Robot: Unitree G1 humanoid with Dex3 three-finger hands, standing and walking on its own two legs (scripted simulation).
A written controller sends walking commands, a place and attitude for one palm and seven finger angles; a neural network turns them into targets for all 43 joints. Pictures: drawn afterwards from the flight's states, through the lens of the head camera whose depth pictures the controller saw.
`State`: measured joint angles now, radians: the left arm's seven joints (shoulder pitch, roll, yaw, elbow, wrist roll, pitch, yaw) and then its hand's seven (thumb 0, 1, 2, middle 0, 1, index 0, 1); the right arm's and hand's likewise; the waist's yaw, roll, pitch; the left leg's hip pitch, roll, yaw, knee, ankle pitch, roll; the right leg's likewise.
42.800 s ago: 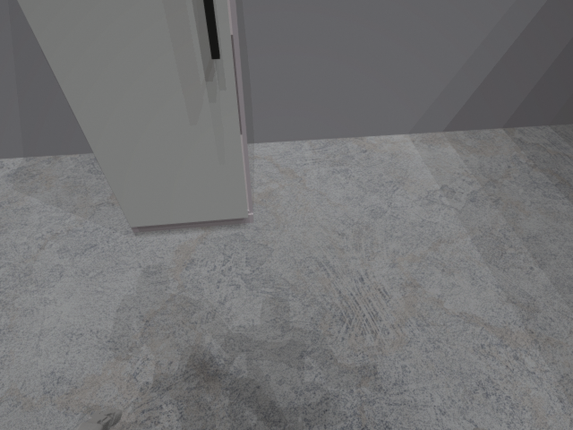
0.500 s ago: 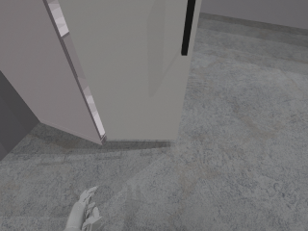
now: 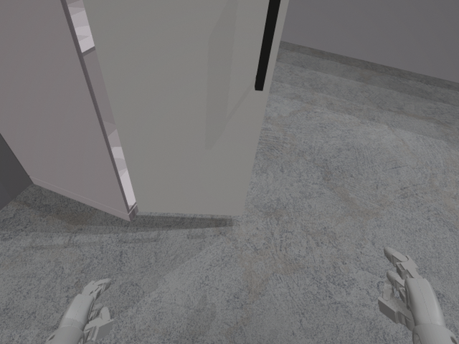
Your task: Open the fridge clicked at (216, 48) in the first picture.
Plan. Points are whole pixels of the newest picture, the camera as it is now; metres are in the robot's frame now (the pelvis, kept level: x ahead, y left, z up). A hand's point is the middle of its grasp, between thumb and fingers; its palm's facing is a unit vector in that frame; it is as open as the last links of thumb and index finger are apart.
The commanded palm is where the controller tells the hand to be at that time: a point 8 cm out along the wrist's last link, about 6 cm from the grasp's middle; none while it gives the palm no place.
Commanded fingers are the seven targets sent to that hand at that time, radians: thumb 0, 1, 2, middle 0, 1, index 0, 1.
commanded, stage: let the arm hang, fingers relaxed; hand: right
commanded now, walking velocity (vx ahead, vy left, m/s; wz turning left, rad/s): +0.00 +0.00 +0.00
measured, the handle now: (271, 8) +0.79 -0.03 +0.27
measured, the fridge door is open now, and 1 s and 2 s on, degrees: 69 69 69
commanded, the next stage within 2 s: look to check the result in 0.96 s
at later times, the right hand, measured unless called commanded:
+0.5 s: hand out of the picture -0.08 -0.19 -0.15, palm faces +0.03 +0.97 -0.23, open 7.3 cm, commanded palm none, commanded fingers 0.00 -0.90 -0.90 0.20 0.30 0.20 0.30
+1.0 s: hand out of the picture +0.03 -0.17 -0.16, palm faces +0.01 +0.98 -0.19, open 7.4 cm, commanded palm none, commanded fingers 0.00 -0.90 -0.90 0.20 0.30 0.20 0.30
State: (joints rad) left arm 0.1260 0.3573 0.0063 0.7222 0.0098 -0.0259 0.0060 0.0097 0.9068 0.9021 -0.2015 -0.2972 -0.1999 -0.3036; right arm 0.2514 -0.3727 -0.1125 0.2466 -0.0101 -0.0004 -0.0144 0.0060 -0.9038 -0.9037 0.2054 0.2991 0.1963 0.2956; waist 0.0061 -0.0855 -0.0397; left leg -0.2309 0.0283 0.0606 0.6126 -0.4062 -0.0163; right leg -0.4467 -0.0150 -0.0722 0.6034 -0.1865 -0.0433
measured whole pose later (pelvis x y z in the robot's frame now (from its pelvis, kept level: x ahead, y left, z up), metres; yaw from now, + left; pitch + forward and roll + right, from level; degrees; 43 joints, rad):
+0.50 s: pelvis +0.00 +0.00 +0.01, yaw -1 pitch +0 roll +1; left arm 0.27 0.18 0.02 1.07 0.02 0.04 0.02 0.01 0.91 0.90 -0.20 -0.30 -0.20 -0.30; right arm 0.40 -0.18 0.00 1.13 -0.02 0.02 -0.02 0.01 -0.92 -0.90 0.21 0.30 0.20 0.29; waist 0.00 -0.05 0.06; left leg -0.13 0.02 0.09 0.45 -0.32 -0.01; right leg -0.36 -0.01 -0.05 0.47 -0.11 -0.04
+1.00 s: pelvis +0.01 +0.00 +0.01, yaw -1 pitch -1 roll +0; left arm 0.23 0.16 0.02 1.12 0.03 0.02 0.03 0.00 0.91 0.90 -0.20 -0.30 -0.20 -0.30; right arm 0.24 -0.16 0.00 1.10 -0.02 -0.01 -0.03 0.01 -0.92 -0.90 0.20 0.30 0.20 0.30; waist 0.01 0.00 0.05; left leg -0.07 0.03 0.07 0.42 -0.33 -0.01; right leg -0.30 0.00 -0.06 0.44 -0.12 -0.03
